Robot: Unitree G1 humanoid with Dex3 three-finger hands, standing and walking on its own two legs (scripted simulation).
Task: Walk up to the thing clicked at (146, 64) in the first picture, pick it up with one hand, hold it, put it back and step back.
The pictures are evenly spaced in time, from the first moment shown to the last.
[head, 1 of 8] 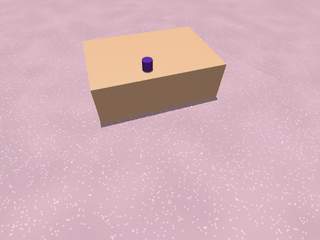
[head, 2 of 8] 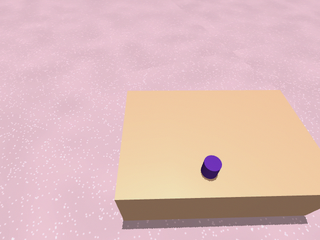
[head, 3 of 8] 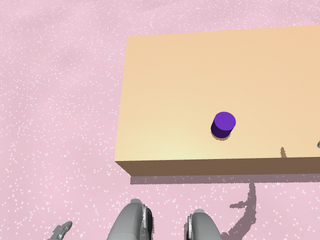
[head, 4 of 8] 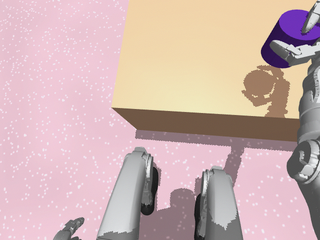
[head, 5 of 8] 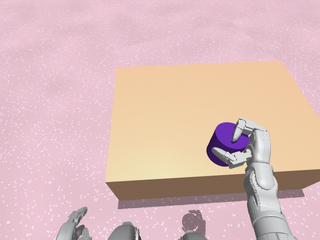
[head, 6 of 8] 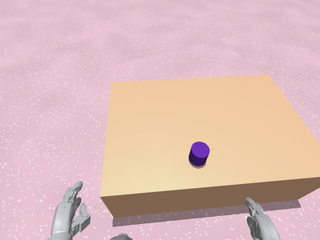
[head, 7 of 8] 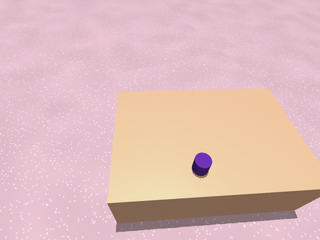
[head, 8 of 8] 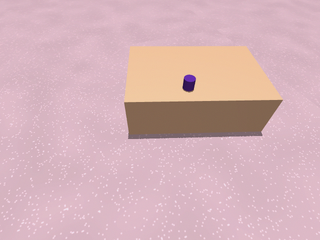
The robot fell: no
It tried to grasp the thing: yes
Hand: right
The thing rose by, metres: 0.37
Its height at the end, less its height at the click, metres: +0.00
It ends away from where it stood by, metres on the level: 0.01
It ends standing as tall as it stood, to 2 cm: yes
